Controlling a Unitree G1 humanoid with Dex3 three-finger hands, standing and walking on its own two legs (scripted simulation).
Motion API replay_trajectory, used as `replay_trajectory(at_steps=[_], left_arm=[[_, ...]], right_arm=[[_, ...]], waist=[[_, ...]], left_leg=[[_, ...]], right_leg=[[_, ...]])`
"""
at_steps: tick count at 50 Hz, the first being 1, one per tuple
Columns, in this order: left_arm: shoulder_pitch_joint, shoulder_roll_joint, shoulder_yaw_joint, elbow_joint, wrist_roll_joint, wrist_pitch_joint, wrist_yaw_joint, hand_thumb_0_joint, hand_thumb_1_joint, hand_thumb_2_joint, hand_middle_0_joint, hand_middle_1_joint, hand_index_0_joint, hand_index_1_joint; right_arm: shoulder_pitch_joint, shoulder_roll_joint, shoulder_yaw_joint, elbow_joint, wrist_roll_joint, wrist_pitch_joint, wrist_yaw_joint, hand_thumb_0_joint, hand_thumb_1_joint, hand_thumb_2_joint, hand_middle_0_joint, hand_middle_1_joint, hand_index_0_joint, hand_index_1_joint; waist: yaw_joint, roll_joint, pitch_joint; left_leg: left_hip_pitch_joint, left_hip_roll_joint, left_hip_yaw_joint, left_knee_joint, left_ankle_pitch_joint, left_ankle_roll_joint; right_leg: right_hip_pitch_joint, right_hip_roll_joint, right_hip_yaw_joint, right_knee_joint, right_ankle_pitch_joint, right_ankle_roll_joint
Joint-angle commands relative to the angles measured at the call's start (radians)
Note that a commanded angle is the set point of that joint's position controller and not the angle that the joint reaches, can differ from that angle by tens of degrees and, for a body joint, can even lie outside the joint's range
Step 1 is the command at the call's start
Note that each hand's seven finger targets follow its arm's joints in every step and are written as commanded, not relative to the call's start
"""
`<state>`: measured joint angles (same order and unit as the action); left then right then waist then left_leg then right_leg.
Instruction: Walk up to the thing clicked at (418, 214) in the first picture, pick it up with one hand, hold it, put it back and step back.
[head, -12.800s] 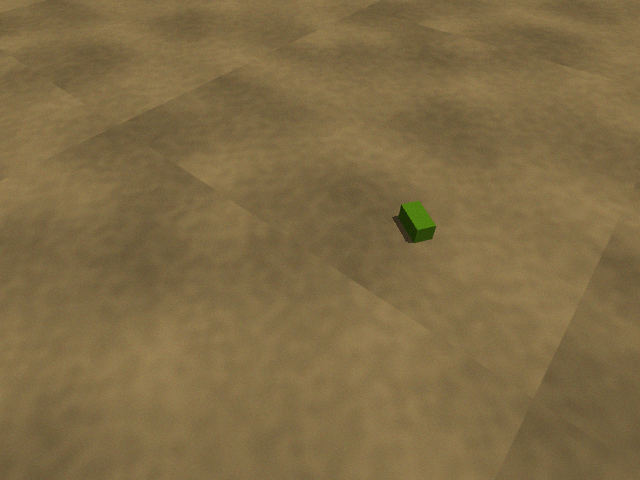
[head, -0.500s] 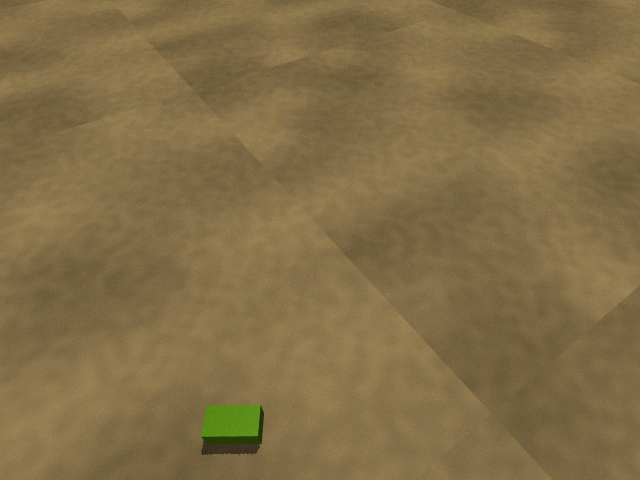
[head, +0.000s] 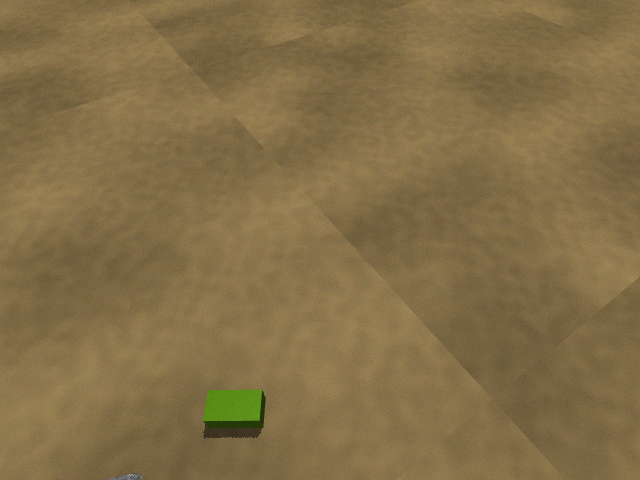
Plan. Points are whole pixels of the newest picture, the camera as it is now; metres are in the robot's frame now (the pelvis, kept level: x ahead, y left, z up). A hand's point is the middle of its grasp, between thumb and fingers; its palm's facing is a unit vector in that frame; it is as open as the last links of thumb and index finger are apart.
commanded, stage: rise first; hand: left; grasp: from above
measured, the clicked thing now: (235, 409) +0.42 +0.27 -0.74
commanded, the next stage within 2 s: none
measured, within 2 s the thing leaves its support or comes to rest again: neither
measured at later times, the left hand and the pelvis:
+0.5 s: hand out of the picture +0.14 +0.26 -0.21, palm faces -0.13 -0.89 -0.43, open 13.6 cm; pelvis -0.01 +0.01 -0.07, yaw -1 degrees
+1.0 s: hand out of the picture +0.14 +0.28 -0.28, palm faces -0.31 -0.78 -0.55, open 14.1 cm; pelvis -0.02 +0.02 -0.15, yaw -1 degrees
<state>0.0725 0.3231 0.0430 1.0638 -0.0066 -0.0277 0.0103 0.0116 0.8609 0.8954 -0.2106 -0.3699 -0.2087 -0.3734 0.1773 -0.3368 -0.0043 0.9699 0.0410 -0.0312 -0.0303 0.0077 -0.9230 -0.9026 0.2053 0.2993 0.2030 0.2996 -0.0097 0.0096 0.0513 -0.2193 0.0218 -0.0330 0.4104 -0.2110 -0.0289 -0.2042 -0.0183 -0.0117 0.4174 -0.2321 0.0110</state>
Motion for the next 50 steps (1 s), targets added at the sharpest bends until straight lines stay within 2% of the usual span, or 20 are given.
replay_trajectory(at_steps=[1, 2, 3, 5, 7, 8, 13, 16, 17, 18, 20, 21, 23, 27, 34, 41, 43, 45, 49, 50], left_arm=[[-0.253, 0.269, 0.130, -0.036, 0.075, -0.035, -0.018, 0.000, 0.413, 0.880, -0.159, -0.838, -0.177, -0.819], [-0.155, 0.257, 0.146, 0.009, 0.109, -0.024, -0.027, 0.000, 0.333, 0.877, -0.131, -0.918, -0.162, -0.888], [-0.075, 0.241, 0.159, -0.006, 0.123, -0.016, -0.034, 0.000, 0.253, 0.876, -0.119, -0.962, -0.155, -0.925], [-0.033, 0.235, 0.174, -0.079, 0.146, 0.007, -0.026, 0.000, 0.093, 0.895, -0.101, -1.019, -0.138, -0.981], [-0.027, 0.189, 0.144, -0.122, 0.158, 0.060, -0.021, 0.000, -0.067, 0.906, -0.084, -1.037, -0.117, -1.003], [-0.032, 0.208, 0.160, -0.153, 0.169, 0.085, -0.016, 0.000, -0.147, 0.921, -0.091, -1.031, -0.115, -1.006], [-0.054, 0.183, 0.151, -0.277, 0.193, 0.143, -0.005, 0.000, -0.471, 0.946, -0.061, -1.087, -0.078, -1.068], [-0.031, 0.187, 0.168, -0.380, 0.203, 0.143, -0.001, 0.000, -0.517, 0.962, -0.068, -1.082, -0.077, -1.072], [-0.023, 0.190, 0.167, -0.448, 0.209, 0.143, -0.002, 0.000, -0.530, 0.973, -0.068, -1.083, -0.074, -1.076], [0.032, 0.173, 0.162, -0.417, 0.215, 0.152, -0.003, 0.000, -0.541, 0.979, -0.071, -1.073, -0.074, -1.070], [0.026, 0.179, 0.158, -0.531, 0.229, 0.152, 0.001, 0.000, -0.551, 0.994, -0.066, -1.067, -0.063, -1.070], [0.058, 0.169, 0.155, -0.518, 0.234, 0.163, 0.001, 0.000, -0.544, 0.983, -0.070, -1.066, -0.069, -1.066], [0.078, 0.178, 0.161, -0.616, 0.239, 0.172, 0.002, 0.000, -0.556, 0.989, -0.068, -1.063, -0.064, -1.067], [0.143, 0.172, 0.159, -0.683, 0.256, 0.203, 0.009, 0.000, -0.560, 0.978, -0.074, -1.073, -0.075, -1.071], [0.233, 0.160, 0.141, -0.786, 0.283, 0.234, 0.019, 0.000, -0.563, 0.939, -0.089, -1.082, -0.102, -1.067], [0.283, 0.167, 0.143, -0.865, 0.301, 0.243, 0.023, 0.000, -0.581, 0.945, -0.094, -1.075, -0.101, -1.066], [0.216, 0.175, 0.127, -0.845, 0.326, 0.234, 0.026, 0.000, -0.576, 0.939, -0.098, -1.074, -0.107, -1.063], [0.170, 0.188, 0.133, -0.803, 0.353, 0.211, 0.028, 0.000, -0.573, 0.935, -0.091, -1.080, -0.102, -1.067], [0.056, 0.211, 0.123, -0.716, 0.439, 0.130, 0.035, 0.000, -0.574, 0.966, -0.093, -1.049, -0.093, -1.047], [0.015, 0.228, 0.136, -0.692, 0.464, 0.105, 0.042, 0.000, -0.579, 0.978, -0.091, -1.040, -0.088, -1.042]], right_arm=[[0.031, -0.118, -0.064, -0.189, -0.008, -0.039, -0.017, 0.000, -0.900, -0.900, 0.199, 0.300, 0.200, 0.300], [0.071, -0.111, -0.076, -0.194, -0.019, -0.042, -0.013, 0.000, -0.905, -0.899, 0.200, 0.300, 0.200, 0.300], [0.084, -0.104, -0.085, -0.217, -0.022, -0.043, -0.006, 0.000, -0.908, -0.900, 0.200, 0.300, 0.200, 0.300], [0.078, -0.093, -0.089, -0.278, -0.022, -0.043, -0.002, 0.000, -0.919, -0.903, 0.200, 0.300, 0.200, 0.300], [0.058, -0.091, -0.091, -0.326, -0.012, -0.041, 0.001, 0.000, -0.889, -0.894, 0.200, 0.300, 0.200, 0.300], [0.056, -0.091, -0.093, -0.344, -0.010, -0.039, 0.003, 0.000, -0.898, -0.897, 0.201, 0.300, 0.200, 0.300], [0.041, -0.071, -0.091, -0.418, -0.015, -0.058, 0.013, 0.000, -0.879, -0.894, 0.201, 0.300, 0.200, 0.300], [0.061, -0.066, -0.096, -0.444, -0.021, -0.078, 0.014, 0.000, -0.886, -0.897, 0.201, 0.300, 0.200, 0.300], [0.053, -0.061, -0.096, -0.465, -0.020, -0.084, 0.014, 0.000, -0.890, -0.898, 0.201, 0.300, 0.200, 0.300], [0.073, -0.061, -0.098, -0.453, -0.023, -0.086, 0.012, 0.000, -0.895, -0.899, 0.201, 0.300, 0.200, 0.300], [0.062, -0.057, -0.100, -0.484, -0.022, -0.097, 0.009, 0.000, -0.891, -0.898, 0.201, 0.300, 0.200, 0.300], [0.055, -0.058, -0.098, -0.484, -0.023, -0.099, 0.008, 0.000, -0.893, -0.899, 0.201, 0.300, 0.200, 0.300], [0.049, -0.056, -0.099, -0.504, -0.026, -0.105, 0.008, 0.000, -0.889, -0.898, 0.201, 0.300, 0.200, 0.300], [0.041, -0.049, -0.095, -0.528, -0.026, -0.120, 0.005, 0.000, -0.906, -0.902, 0.201, 0.300, 0.200, 0.300], [0.035, -0.047, -0.090, -0.556, -0.032, -0.144, 0.007, 0.000, -0.944, -0.911, 0.201, 0.300, 0.200, 0.300], [0.011, -0.043, -0.089, -0.586, -0.030, -0.160, 0.008, 0.000, -0.947, -0.912, 0.201, 0.300, 0.200, 0.300], [0.000, -0.045, -0.086, -0.582, -0.028, -0.166, 0.008, 0.000, -0.951, -0.913, 0.201, 0.300, 0.200, 0.300], [-0.010, -0.052, -0.086, -0.568, -0.030, -0.175, 0.014, 0.000, -0.943, -0.911, 0.201, 0.300, 0.200, 0.300], [-0.022, -0.063, -0.087, -0.544, -0.031, -0.193, 0.030, 0.000, -0.929, -0.907, 0.201, 0.300, 0.200, 0.300], [-0.026, -0.070, -0.091, -0.532, -0.032, -0.200, 0.035, 0.000, -0.927, -0.907, 0.201, 0.300, 0.200, 0.300]], waist=[[-0.019, -0.081, -0.194], [-0.004, -0.048, -0.245], [0.029, 0.004, -0.286], [0.047, 0.044, -0.318], [0.023, 0.015, -0.285], [0.022, 0.016, -0.298], [0.004, -0.003, -0.257], [-0.003, 0.009, -0.303], [0.003, 0.033, -0.332], [-0.012, 0.030, -0.330], [-0.012, 0.031, -0.373], [-0.012, 0.034, -0.337], [-0.012, 0.055, -0.374], [-0.019, 0.044, -0.375], [-0.023, 0.067, -0.437], [-0.014, 0.078, -0.456], [-0.041, 0.060, -0.449], [-0.038, 0.071, -0.420], [-0.043, 0.065, -0.471], [-0.035, 0.075, -0.487]], left_leg=[[-0.106, -0.036, 0.065, 0.114, 0.075, 0.045], [-0.138, -0.042, 0.061, 0.160, 0.104, 0.041], [-0.154, -0.048, 0.061, 0.186, 0.136, 0.034], [-0.152, -0.054, 0.061, 0.194, 0.165, 0.026], [-0.168, -0.051, 0.055, 0.187, 0.136, 0.027], [-0.177, -0.047, 0.052, 0.202, 0.137, 0.028], [-0.292, -0.031, 0.043, 0.308, 0.035, 0.027], [-0.341, -0.026, 0.039, 0.376, 0.015, 0.027], [-0.342, -0.023, 0.036, 0.396, 0.024, 0.026], [-0.358, -0.020, 0.035, 0.418, 0.040, 0.027], [-0.368, -0.018, 0.033, 0.450, 0.045, 0.029], [-0.398, -0.016, 0.031, 0.463, 0.030, 0.028], [-0.414, -0.008, 0.018, 0.482, 0.015, 0.026], [-0.478, -0.014, 0.027, 0.535, -0.044, 0.034], [-0.525, -0.001, 0.000, 0.633, 0.064, 0.030], [-0.622, -0.009, -0.005, 0.692, -0.041, 0.032], [-0.667, -0.010, -0.013, 0.730, -0.062, 0.035], [-0.727, -0.007, -0.021, 0.764, -0.114, 0.031], [-0.849, -0.020, -0.013, 0.886, -0.156, 0.034], [-0.869, -0.019, -0.016, 0.907, -0.175, 0.031]], right_leg=[[-0.090, 0.010, -0.009, 0.068, 0.121, -0.014], [-0.107, 0.008, -0.007, 0.121, 0.150, -0.018], [-0.108, 0.010, -0.005, 0.158, 0.167, -0.025], [-0.108, 0.015, -0.006, 0.173, 0.176, -0.028], [-0.137, 0.021, -0.012, 0.164, 0.141, -0.025], [-0.151, 0.024, -0.014, 0.179, 0.138, -0.025], [-0.309, 0.031, -0.022, 0.280, 0.017, -0.023], [-0.367, 0.030, -0.018, 0.353, 0.001, -0.021], [-0.379, 0.028, -0.016, 0.375, 0.007, -0.023], [-0.393, 0.027, -0.017, 0.398, 0.024, -0.022], [-0.413, 0.026, -0.012, 0.428, 0.033, -0.022], [-0.449, 0.028, -0.016, 0.443, 0.011, -0.022], [-0.473, 0.029, -0.019, 0.472, -0.011, -0.026], [-0.509, 0.028, -0.012, 0.495, -0.045, -0.022], [-0.605, 0.030, -0.028, 0.615, 0.000, -0.028], [-0.685, 0.033, -0.027, 0.679, -0.065, -0.029], [-0.731, 0.035, -0.031, 0.712, -0.078, -0.028], [-0.814, 0.033, -0.028, 0.767, -0.128, -0.031], [-0.938, 0.031, -0.018, 0.883, -0.161, -0.034], [-0.978, 0.030, -0.016, 0.917, -0.180, -0.034]])
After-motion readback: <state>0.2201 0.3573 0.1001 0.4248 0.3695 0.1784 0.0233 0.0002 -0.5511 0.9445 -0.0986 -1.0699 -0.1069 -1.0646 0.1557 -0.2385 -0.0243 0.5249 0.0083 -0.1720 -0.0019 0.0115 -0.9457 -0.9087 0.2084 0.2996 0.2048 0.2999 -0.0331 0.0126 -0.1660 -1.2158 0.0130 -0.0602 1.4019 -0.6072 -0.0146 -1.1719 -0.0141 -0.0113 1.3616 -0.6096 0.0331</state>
